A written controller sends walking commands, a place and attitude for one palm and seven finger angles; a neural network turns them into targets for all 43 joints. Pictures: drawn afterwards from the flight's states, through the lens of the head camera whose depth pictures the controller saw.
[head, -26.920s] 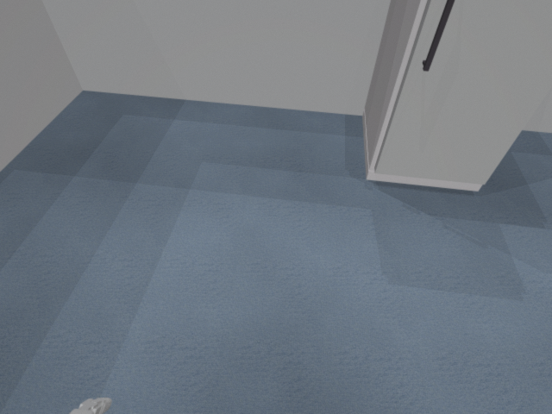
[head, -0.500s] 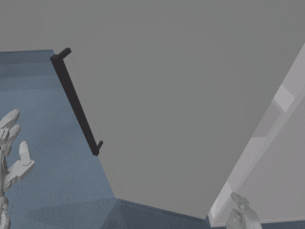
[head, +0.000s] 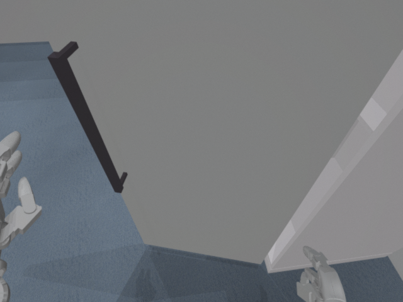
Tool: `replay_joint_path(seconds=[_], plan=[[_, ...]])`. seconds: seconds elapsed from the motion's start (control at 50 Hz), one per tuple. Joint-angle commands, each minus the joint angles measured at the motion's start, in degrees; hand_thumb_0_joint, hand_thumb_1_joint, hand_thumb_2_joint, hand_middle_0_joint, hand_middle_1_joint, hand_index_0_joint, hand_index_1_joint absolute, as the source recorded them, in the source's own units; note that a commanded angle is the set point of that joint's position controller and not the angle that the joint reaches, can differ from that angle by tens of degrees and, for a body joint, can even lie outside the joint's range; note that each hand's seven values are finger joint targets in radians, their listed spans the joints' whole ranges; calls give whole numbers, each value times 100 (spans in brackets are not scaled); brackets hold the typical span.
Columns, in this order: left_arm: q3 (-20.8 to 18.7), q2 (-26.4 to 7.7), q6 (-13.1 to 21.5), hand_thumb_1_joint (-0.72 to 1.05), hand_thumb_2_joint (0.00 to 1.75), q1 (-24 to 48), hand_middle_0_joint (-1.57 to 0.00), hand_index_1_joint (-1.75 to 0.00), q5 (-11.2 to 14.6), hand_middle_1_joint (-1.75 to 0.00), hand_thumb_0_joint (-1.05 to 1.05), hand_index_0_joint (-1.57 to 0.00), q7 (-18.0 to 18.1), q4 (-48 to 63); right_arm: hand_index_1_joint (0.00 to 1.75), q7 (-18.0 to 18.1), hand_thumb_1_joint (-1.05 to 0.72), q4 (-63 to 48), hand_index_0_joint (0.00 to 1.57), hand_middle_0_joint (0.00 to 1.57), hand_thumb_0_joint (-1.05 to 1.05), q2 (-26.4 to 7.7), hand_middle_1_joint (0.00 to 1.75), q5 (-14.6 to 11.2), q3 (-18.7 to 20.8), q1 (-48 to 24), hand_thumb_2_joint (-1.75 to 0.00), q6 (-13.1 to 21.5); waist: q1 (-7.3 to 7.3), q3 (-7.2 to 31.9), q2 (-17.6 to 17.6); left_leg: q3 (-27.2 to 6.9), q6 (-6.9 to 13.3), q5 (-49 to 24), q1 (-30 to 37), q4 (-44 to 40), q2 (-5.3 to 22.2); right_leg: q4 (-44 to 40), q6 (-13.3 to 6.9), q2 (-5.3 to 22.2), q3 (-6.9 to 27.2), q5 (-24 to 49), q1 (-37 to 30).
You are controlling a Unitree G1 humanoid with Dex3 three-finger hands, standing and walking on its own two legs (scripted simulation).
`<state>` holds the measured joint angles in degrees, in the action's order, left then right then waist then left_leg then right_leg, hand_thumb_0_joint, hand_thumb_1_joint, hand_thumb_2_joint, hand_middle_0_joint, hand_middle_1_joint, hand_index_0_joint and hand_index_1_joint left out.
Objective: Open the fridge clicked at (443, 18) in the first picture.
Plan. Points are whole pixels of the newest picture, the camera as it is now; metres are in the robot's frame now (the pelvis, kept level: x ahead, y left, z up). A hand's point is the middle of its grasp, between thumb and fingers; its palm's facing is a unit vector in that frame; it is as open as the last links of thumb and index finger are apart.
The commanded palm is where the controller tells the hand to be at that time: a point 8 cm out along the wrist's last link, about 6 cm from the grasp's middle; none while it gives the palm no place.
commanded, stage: step back with the hand held close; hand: left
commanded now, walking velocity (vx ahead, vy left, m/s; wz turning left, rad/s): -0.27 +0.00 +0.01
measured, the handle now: (100, 135) +0.41 +0.26 +0.09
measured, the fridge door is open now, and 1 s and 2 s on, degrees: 73 73 73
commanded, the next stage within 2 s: stop stepping back and stand still in 1.46 s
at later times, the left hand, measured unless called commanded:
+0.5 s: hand out of the picture +0.14 +0.28 +0.16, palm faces +0.46 -0.79 -0.40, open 7.4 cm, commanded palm +0.08 +0.32 +0.18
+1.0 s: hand out of the picture +0.10 +0.30 +0.17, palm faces +0.47 -0.75 -0.46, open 7.4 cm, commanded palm +0.03 +0.32 +0.18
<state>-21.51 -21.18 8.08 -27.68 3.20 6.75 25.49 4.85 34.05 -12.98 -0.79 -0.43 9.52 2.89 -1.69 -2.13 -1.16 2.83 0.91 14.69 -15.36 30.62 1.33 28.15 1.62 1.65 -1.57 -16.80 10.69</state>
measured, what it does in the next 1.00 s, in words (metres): lifts its right foot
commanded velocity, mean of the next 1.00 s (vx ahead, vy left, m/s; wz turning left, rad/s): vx -0.33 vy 0.00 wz -0.02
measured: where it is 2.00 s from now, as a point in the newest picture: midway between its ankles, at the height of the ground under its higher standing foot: outside the picture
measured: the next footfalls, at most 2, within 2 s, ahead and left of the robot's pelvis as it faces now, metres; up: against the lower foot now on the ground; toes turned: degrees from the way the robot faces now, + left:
right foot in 1.04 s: -0.13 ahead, -0.12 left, +0.00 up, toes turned +4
left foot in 1.42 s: -0.01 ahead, +0.11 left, +0.00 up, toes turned -1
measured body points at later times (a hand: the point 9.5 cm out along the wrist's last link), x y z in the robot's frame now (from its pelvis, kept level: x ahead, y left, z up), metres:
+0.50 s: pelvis -0.06 +0.01 -0.01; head -0.04 +0.04 +0.44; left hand +0.11 +0.32 +0.18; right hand +0.12 -0.22 -0.08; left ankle +0.02 +0.11 -0.74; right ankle -0.02 -0.14 -0.74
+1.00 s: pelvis -0.09 +0.01 -0.01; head -0.07 +0.05 +0.44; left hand +0.07 +0.33 +0.20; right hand +0.09 -0.21 -0.07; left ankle +0.02 +0.11 -0.74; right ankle -0.15 -0.12 -0.72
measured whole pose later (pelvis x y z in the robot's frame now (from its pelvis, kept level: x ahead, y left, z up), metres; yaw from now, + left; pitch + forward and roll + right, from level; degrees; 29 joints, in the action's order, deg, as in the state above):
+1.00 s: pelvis -0.09 +0.01 -0.01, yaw +3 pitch +2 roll -4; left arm -27.8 -26.0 15.9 -28.4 2.4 6.9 29.2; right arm 4.4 34.1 -10.1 0.6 0.2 11.7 7.8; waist -0.3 -0.7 -0.3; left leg -1.4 2.5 5.9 -28.3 31.9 1.8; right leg 36.6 0.6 -5.2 1.1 -20.0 13.8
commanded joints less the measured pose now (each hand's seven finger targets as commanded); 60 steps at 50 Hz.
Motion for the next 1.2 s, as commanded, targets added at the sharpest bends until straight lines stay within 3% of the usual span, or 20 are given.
replay_joint_path(seconds=[0.0,0.08,0.16,0.26,0.34,0.42,0.48,0.54,0.6,0.68,0.74,0.78,0.84,0.86,0.9,0.94,0.98,1.04,1.08,1.18], plan=[[-1032,-1314,481,90,90,-183,-20,-30,31,-30,0,-20,175,1576,30,80,-90,-1148,20,20,0,-578,30,6,186,-478,-90,161,-53,1195,-450,-629,287,-2446,498,-578,623,78,-96,161,78,1901,-264],[-1095,-1326,513,90,90,-350,-20,-30,52,-30,0,-20,202,1639,30,96,-90,-1170,20,20,0,-615,30,-1,208,-387,-90,220,-13,1180,-449,-731,290,-1913,145,-739,694,147,-90,69,82,1665,-344],[-1102,-1269,558,90,90,-250,-20,-30,16,-30,0,-20,210,1592,30,110,-90,-1168,20,20,0,-699,30,17,228,-357,-90,377,-7,919,-823,-915,399,-266,-759,-1177,837,451,-63,-79,55,1033,-609],[-1124,-1299,642,90,90,-80,-20,-30,-43,-30,0,-20,231,1577,30,115,-90,-1109,20,20,0,-701,30,1,243,-254,-90,512,62,784,-306,-888,392,1176,-1423,-1005,639,185,-97,46,326,1003,-698],[-923,-1266,721,90,90,148,-20,-30,-51,-30,0,-20,277,1570,30,81,-90,-990,20,20,0,-594,30,38,216,-211,-90,551,139,482,268,-592,167,1341,-802,-241,225,-792,-368,526,892,-449,634],[-967,-1325,814,90,90,330,-20,-30,-77,-30,0,-20,347,1689,30,122,-90,-907,20,20,0,-625,30,72,198,-276,-90,624,130,596,-294,-857,193,1026,-654,-751,397,-448,-249,241,518,-191,547],[-1072,-1232,894,90,90,227,-20,-30,-162,-30,0,-20,314,1484,30,162,-90,-982,20,20,0,-740,30,48,238,-322,-90,714,81,491,-1208,-1542,495,2417,-2004,-1812,934,648,-59,-310,165,16,-716],[-1188,-1293,968,90,90,-27,-20,-30,-176,-30,0,-20,236,1453,30,115,-90,-1001,20,20,0,-694,30,30,275,-259,-90,788,31,673,-925,-1492,590,2127,-2114,-1471,953,746,-47,-346,297,648,-1014],[-1134,-1274,1038,90,90,-33,-20,-30,-124,-30,0,-20,175,1639,30,76,-90,-975,20,20,0,-682,30,49,291,-183,-90,821,88,804,-456,-1152,412,1230,-1678,-951,640,328,-130,-177,593,1271,-701],[-1022,-1353,1022,90,90,83,-20,-30,-76,-30,0,-20,215,1606,30,52,-90,-881,20,20,0,-560,30,64,299,-149,-90,744,151,829,305,-659,115,769,-831,-101,252,-457,-403,480,1346,888,392],[-1007,-1469,1076,90,90,329,-20,-30,-84,-30,0,-20,294,1652,30,54,-90,-786,20,20,0,-528,30,95,279,-210,-90,653,186,632,336,-572,9,701,-263,266,102,-849,-550,673,1408,49,1296],[-1076,-1498,1085,90,90,289,-20,-30,-86,-30,0,-20,314,1672,30,95,-90,-795,20,20,0,-561,30,118,282,-270,-90,618,190,708,-59,-849,84,366,-310,-358,292,-448,-379,268,979,384,1048],[-1252,-1347,1168,90,90,191,-20,-30,-149,-30,0,-20,218,1460,30,149,-90,-939,20,20,0,-794,30,97,360,-435,-90,683,105,670,-1378,-1959,612,2913,-2427,-2193,1315,1305,-19,-682,307,-1,-860],[-1332,-1384,1174,90,90,211,-20,-30,-182,-30,0,-20,184,1407,30,180,-90,-957,20,20,0,-796,30,144,385,-494,-90,711,54,630,-1642,-2300,801,3030,-2860,-2400,1564,1787,-15,-745,279,183,-1192],[-1291,-1313,1164,90,90,29,-20,-30,-143,-30,0,-20,101,1468,30,99,-90,-898,20,20,0,-695,30,147,422,-296,-90,745,47,824,-1038,-2068,801,2257,-2230,-1988,1519,1603,-84,-722,304,-283,-902],[-1160,-1205,1175,90,90,-224,-20,-30,-39,-30,0,-20,51,1577,30,5,-90,-803,20,20,0,-661,30,145,444,-172,-90,797,43,909,-1083,-1833,651,1816,-1492,-1781,1370,831,-175,-643,195,-665,-518],[-993,-1196,1211,90,90,-179,-20,-30,68,-30,0,-20,68,1771,30,-44,-90,-664,20,20,0,-558,30,161,368,-127,-90,828,72,1152,-940,-1676,448,69,-228,-1271,1230,-435,-218,-345,378,-230,4],[-1001,-1500,1272,90,90,443,-20,-30,22,-30,0,-20,133,1752,30,24,-90,-486,20,20,0,-468,30,164,311,-156,-90,745,98,1486,-145,-673,72,-2314,1047,-60,788,-965,-224,394,1090,2302,582],[-910,-1556,1102,90,90,603,-20,-30,7,-30,0,-20,176,1625,30,96,-90,-565,20,20,0,-498,30,44,376,-196,-90,647,167,1778,853,-70,-16,-2488,1234,179,364,-545,232,439,813,4497,412],[-1171,-1670,989,90,90,-25,-20,-30,123,-30,0,-20,105,1394,30,110,-90,-847,20,20,0,-503,30,62,293,-513,-90,408,115,1172,-345,-528,165,-1367,809,-619,615,-387,230,-90,541,1652,909]])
